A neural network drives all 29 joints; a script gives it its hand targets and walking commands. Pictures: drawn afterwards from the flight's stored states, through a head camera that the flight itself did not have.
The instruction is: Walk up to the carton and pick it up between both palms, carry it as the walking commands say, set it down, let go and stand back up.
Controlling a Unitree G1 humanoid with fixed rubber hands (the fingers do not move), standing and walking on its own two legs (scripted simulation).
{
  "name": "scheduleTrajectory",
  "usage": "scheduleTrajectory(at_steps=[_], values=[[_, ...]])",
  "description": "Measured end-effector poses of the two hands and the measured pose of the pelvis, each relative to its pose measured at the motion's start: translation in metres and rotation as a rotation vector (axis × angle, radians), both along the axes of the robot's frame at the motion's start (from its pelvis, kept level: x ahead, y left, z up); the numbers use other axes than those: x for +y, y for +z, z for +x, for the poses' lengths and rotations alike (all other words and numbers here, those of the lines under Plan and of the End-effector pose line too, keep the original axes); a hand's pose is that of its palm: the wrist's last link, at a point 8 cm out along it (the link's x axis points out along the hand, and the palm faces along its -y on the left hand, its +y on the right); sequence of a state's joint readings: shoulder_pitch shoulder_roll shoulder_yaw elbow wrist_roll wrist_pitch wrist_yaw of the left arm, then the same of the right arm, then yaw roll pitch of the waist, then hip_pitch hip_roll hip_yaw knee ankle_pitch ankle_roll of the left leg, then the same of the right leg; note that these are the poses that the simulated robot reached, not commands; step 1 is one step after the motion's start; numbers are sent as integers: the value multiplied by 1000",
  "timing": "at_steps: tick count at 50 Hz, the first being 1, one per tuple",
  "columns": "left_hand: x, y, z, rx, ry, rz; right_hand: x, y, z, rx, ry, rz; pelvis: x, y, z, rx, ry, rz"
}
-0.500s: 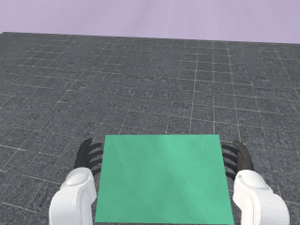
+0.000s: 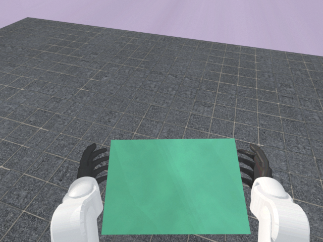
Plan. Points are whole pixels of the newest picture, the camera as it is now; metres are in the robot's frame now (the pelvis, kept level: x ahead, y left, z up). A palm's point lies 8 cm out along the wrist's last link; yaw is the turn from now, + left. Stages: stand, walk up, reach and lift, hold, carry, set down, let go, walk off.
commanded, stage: carry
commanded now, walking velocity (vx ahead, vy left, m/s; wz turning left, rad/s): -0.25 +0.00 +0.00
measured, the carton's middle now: (172, 186) +0.28 +0.01 +0.01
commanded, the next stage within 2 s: none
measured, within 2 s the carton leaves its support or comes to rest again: neither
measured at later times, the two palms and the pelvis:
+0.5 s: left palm out of the picture +0.05 +0.19 +0.09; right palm out of the picture +0.06 -0.16 +0.10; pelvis -0.18 +0.00 +0.00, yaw +1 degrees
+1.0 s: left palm out of the picture -0.02 +0.17 +0.10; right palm out of the picture -0.03 -0.19 +0.10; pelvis -0.26 -0.01 +0.00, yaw +0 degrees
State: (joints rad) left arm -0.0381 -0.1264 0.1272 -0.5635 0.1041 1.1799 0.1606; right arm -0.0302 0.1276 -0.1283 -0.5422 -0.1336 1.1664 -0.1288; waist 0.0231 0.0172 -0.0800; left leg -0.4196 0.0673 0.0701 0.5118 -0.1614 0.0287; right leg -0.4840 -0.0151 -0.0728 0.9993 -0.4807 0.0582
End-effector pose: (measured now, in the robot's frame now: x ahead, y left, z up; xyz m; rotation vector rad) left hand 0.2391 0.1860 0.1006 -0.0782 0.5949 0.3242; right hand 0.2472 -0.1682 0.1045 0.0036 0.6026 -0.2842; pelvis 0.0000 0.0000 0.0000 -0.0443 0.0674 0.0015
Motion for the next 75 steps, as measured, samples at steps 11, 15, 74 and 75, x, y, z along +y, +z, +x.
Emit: scheduleTrajectory(at_steps=[11,15,74,75], values=[[-48,-5,-85,60,-106,52,-47,-24,-123,57,-106,70,-20,-1,-96,-16,-41,63],[-47,4,-114,27,-103,56,-46,-13,-151,21,-102,68,-19,2,-124,-14,-36,87],[-16,2,-248,4,-26,24,-16,-3,-255,-2,-20,23,-9,-3,-248,-17,-6,52],[-16,2,-246,3,-25,25,-16,-3,-253,-2,-20,23,-9,-3,-246,-17,-6,52]])
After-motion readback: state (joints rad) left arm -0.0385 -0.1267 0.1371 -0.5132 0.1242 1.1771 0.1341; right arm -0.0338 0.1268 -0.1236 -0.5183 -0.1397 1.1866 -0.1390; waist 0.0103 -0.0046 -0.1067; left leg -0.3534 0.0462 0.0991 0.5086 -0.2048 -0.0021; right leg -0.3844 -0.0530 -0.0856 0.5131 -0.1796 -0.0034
